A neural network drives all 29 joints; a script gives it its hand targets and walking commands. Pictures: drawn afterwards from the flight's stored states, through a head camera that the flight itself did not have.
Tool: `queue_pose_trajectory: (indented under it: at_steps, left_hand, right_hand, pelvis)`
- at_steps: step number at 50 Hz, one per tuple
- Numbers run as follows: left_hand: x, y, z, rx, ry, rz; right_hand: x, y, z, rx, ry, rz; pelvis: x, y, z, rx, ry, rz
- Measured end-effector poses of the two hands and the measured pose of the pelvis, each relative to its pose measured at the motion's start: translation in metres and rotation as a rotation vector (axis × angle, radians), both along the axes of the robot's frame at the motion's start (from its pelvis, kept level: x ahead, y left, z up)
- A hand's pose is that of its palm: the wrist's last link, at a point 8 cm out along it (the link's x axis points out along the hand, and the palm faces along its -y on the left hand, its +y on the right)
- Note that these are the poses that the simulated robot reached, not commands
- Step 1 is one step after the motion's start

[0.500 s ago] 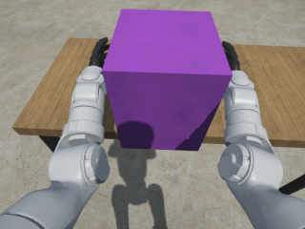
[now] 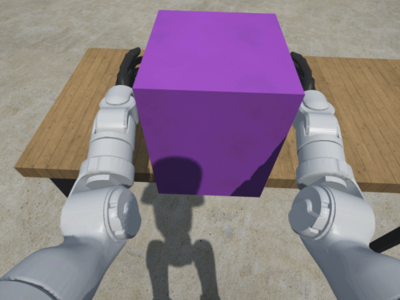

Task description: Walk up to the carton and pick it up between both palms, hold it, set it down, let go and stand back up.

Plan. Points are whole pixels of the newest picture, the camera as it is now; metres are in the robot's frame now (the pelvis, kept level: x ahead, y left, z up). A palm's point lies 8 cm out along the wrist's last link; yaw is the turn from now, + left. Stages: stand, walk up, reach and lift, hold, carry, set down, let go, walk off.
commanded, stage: set down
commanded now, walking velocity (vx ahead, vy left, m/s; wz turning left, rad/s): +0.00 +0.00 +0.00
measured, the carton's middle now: (212, 110) +0.48 -0.03 +0.11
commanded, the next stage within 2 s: none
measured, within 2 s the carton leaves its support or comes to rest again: neither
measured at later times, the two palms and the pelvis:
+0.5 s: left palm (110, 82) +0.48 +0.18 +0.18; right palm (317, 87) +0.47 -0.23 +0.18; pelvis +0.01 +0.00 +0.00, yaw -3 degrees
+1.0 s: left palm (84, 52) +0.46 +0.20 +0.25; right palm (346, 61) +0.45 -0.25 +0.24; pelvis -0.01 +0.00 +0.00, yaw -3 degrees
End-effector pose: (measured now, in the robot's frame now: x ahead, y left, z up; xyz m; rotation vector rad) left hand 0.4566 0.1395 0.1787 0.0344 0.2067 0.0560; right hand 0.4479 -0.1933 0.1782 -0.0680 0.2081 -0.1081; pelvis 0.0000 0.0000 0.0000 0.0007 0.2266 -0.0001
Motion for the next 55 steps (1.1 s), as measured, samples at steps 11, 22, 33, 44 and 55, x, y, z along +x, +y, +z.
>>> queue_pose_trajectory:
  at_steps: [11,22,33,44,55]
  left_hand:
    - [0.021,0.003,0.003,-0.005,0.077,0.044]
    - [0.023,0.028,0.001,-0.013,0.119,0.069]
    - [0.022,0.055,0.004,-0.019,0.094,0.055]
    - [0.012,0.054,0.049,-0.017,0.075,0.038]
    - [0.005,0.061,0.085,-0.032,0.065,0.060]
  right_hand:
    - [0.014,0.005,-0.007,0.020,0.080,-0.030]
    - [0.024,-0.023,-0.004,0.028,0.108,-0.079]
    - [0.020,-0.049,0.001,0.054,0.088,-0.071]
    - [0.014,-0.049,0.040,0.064,0.058,-0.054]
    - [0.000,-0.055,0.082,0.076,0.055,-0.076]
  pelvis:
    - [-0.007,0.004,-0.001,0.004,0.054,-0.047]
    - [0.004,0.004,-0.001,-0.001,0.053,-0.045]
    - [0.003,0.000,-0.001,0.001,0.068,-0.046]
    - [-0.006,0.001,-0.001,-0.002,0.047,-0.044]
    - [-0.017,-0.001,-0.001,-0.005,0.012,-0.044]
